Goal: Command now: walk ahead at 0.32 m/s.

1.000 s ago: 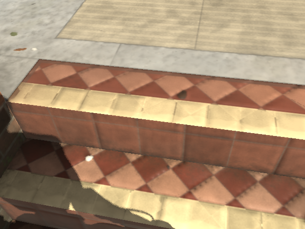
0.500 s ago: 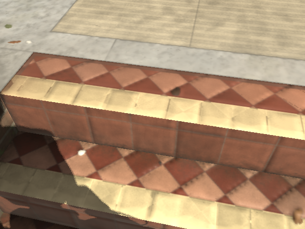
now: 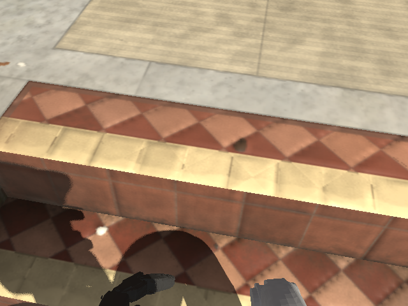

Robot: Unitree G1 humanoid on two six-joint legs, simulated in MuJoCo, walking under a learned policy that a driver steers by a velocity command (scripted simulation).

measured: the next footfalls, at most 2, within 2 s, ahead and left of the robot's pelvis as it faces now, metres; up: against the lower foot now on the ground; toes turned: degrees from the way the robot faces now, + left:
right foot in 0.10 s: +0.16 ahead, -0.10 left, +0.20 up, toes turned -1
left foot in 0.54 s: +0.23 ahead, +0.15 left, +0.19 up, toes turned +4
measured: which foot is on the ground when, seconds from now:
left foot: down 0.00-0.12, up 0.14-0.52, down 0.54-1.00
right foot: up 0.00-0.08, down 0.10-0.70, up 0.72-0.98, down 1.00-1.00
